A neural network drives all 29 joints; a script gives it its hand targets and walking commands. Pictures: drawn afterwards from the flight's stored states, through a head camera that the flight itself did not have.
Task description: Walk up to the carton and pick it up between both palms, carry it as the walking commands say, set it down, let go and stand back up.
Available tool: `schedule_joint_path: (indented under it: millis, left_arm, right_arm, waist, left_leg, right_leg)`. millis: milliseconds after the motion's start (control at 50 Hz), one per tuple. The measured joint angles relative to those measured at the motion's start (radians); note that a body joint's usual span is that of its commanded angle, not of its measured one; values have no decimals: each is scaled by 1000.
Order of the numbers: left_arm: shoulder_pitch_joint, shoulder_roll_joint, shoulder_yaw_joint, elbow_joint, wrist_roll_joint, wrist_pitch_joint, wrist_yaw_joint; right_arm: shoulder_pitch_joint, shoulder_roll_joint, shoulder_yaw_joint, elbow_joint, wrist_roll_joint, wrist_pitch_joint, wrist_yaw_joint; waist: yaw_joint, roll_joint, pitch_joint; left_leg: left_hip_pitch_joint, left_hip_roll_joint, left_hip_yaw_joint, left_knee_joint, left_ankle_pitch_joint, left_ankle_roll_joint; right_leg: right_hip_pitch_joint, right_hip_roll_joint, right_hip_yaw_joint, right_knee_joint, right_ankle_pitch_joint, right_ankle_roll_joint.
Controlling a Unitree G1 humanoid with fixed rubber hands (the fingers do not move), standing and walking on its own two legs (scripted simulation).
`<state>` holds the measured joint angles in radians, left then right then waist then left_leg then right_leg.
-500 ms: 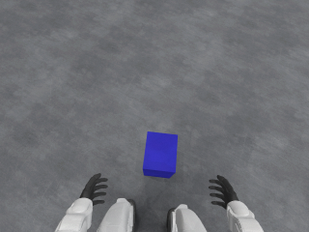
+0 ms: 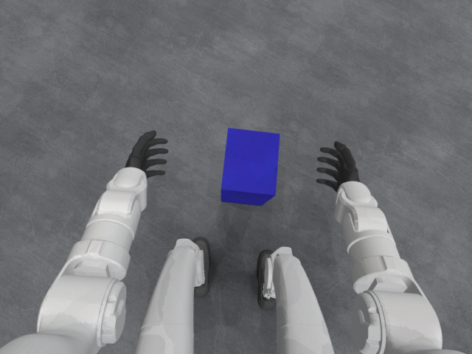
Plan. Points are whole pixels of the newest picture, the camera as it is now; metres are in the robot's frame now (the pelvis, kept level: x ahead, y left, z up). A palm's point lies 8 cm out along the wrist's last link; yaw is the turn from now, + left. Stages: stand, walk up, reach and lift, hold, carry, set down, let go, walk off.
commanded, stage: reach and lift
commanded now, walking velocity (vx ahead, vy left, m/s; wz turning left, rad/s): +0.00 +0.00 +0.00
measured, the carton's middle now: (246, 171) +0.49 -0.05 -0.54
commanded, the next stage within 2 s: none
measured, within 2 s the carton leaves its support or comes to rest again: neither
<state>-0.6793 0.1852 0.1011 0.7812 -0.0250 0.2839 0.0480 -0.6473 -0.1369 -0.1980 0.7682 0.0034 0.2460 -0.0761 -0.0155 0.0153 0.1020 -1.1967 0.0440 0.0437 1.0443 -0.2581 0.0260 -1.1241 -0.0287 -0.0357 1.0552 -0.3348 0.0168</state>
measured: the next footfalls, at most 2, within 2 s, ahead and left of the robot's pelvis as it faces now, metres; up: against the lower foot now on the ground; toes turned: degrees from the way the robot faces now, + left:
none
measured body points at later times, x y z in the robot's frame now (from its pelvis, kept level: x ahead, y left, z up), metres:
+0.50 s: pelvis +0.03 +0.00 -0.02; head +0.34 +0.01 +0.30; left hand +0.53 +0.14 -0.16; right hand +0.51 -0.20 -0.15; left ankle +0.12 +0.10 -0.64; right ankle +0.09 -0.14 -0.64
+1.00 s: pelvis -0.04 -0.02 -0.15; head +0.31 -0.02 +0.13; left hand +0.47 +0.16 -0.34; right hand +0.45 -0.21 -0.32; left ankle +0.12 +0.10 -0.64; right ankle +0.09 -0.14 -0.64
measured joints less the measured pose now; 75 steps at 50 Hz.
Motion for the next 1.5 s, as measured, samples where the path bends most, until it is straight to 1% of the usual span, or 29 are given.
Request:
schedule_joint_path:
  millis: [40,80,160,240,300,380,460,520,620,680,740,820,880,960,1020,1060,1140,1160,1200,1240,1280,1320,1420,1460,1500]
  left_arm:
    - [-37,-11,0,6,0,-22,13]
    - [-75,-18,1,7,0,-52,38]
    - [-161,-24,1,-4,0,-88,95]
    - [-248,-24,0,-17,-2,-93,141]
    - [-312,-24,0,-22,-6,-92,158]
    - [-365,-23,0,-18,-6,-106,159]
    - [-365,-23,21,-4,-6,-145,150]
    - [-356,-24,65,51,-6,-181,131]
    - [-346,-24,122,105,-6,-246,100]
    - [-346,-25,146,118,-4,-277,75]
    - [-345,-25,159,128,-4,-290,59]
    - [-345,-25,163,134,-4,-280,53]
    - [-348,-13,163,144,-4,-262,52]
    - [-396,46,164,159,-4,-228,52]
    - [-473,113,126,159,-4,-204,59]
    - [-545,159,85,151,-19,-188,67]
    - [-720,236,-13,87,-118,-156,99]
    - [-735,237,-41,75,-140,-148,110]
    - [-738,227,-107,62,-186,-109,134]
    - [-740,205,-146,87,-209,-73,151]
    - [-741,177,-151,113,-212,-59,162]
    - [-743,159,-151,162,-212,-79,164]
    - [-743,138,-109,316,-212,-156,156]
    - [-744,138,-94,339,-212,-186,151]
    - [-762,146,-88,362,-212,-207,137]
  right_arm:
    - [-24,0,-38,17,0,-27,0]
    - [-45,-2,-71,17,0,-62,0]
    - [-109,-31,-78,6,0,-115,1]
    - [-209,-65,-77,-20,6,-123,5]
    - [-300,-84,-77,-32,18,-127,6]
    - [-384,-84,-77,-9,19,-146,13]
    - [-384,-67,-77,51,19,-176,16]
    - [-347,-37,-77,100,19,-199,16]
    - [-296,18,-77,96,19,-255,16]
    - [-296,34,-78,70,19,-266,8]
    - [-296,35,-78,21,19,-264,-12]
    - [-296,23,-66,-45,19,-239,-44]
    - [-309,9,-51,-38,19,-200,-59]
    - [-378,-10,-40,-6,28,-145,-75]
    - [-473,-35,-25,29,68,-124,-86]
    - [-547,-53,-14,35,95,-113,-96]
    - [-718,-99,24,22,145,-106,-120]
    - [-727,-105,37,21,157,-103,-124]
    - [-726,-109,59,25,190,-69,-136]
    - [-723,-112,70,54,210,-45,-140]
    - [-723,-114,70,80,212,-42,-141]
    - [-723,-121,70,123,212,-67,-140]
    - [-723,-131,59,270,212,-148,-99]
    - [-724,-131,59,289,212,-170,-89]
    - [-724,-131,58,283,212,-194,-86]
  waist:
    - [-8,9,12]
    - [-16,19,24]
    - [-20,31,66]
    - [-20,29,117]
    - [-20,21,149]
    - [-20,3,141]
    - [-20,-7,98]
    - [-21,-2,7]
    - [-20,6,-94]
    - [-20,20,-120]
    - [-18,25,-130]
    - [-18,21,-105]
    - [-18,7,-87]
    - [-18,-16,-17]
    - [-18,-31,79]
    - [-18,-39,174]
    - [-17,-49,451]
    - [-17,-47,459]
    - [-17,-39,441]
    - [-17,-30,432]
    - [-17,-23,426]
    - [-17,-21,420]
    - [-17,-22,384]
    - [-17,-23,389]
    - [-15,-18,413]
  left_leg:
    - [-36,0,-1,23,-7,3]
    - [-77,0,-2,43,-10,11]
    - [-137,0,-2,70,-14,26]
    - [-160,-1,-2,78,-16,35]
    - [-167,-1,-2,83,-21,38]
    - [-192,-1,-2,92,-34,37]
    - [-222,-1,-6,92,-43,26]
    - [-289,-1,-14,92,-43,17]
    - [-402,-3,-17,112,-42,1]
    - [-476,-3,-17,144,-42,-6]
    - [-553,-3,-18,187,-42,-11]
    - [-634,-3,-22,266,-42,-15]
    - [-694,-3,-25,340,-46,-16]
    - [-762,-3,-28,452,-55,-16]
    - [-795,-3,-31,532,-56,-16]
    - [-799,-3,-32,584,-59,-15]
    - [-749,-4,-35,684,-71,-7]
    - [-772,-5,-36,707,-74,-4]
    - [-818,-5,-37,756,-83,7]
    - [-829,-6,-37,803,-103,14]
    - [-826,-6,-37,839,-124,18]
    - [-824,-6,-37,866,-141,18]
    - [-856,-7,-39,901,-157,17]
    - [-871,-7,-40,908,-157,11]
    - [-876,-7,-41,916,-156,5]
  right_leg:
    - [-30,0,0,12,0,7]
    - [-65,0,0,23,0,11]
    - [-119,0,1,41,0,16]
    - [-142,0,2,46,-1,20]
    - [-151,0,3,54,-8,20]
    - [-181,0,4,74,-27,21]
    - [-216,3,6,84,-44,19]
    - [-287,14,15,87,-47,15]
    - [-418,26,37,122,-46,10]
    - [-502,31,48,165,-46,9]
    - [-588,36,56,219,-46,9]
    - [-673,39,57,308,-51,9]
    - [-735,39,57,388,-61,9]
    - [-801,40,57,503,-73,9]
    - [-832,41,57,582,-76,9]
    - [-831,41,57,631,-79,10]
    - [-767,41,57,719,-92,20]
    - [-787,41,57,740,-95,23]
    - [-825,41,57,782,-107,31]
    - [-829,42,58,824,-129,35]
    - [-822,42,58,857,-151,36]
    - [-819,42,59,885,-170,36]
    - [-857,42,59,931,-191,38]
    - [-876,42,59,943,-191,36]
    - [-887,43,59,957,-192,32]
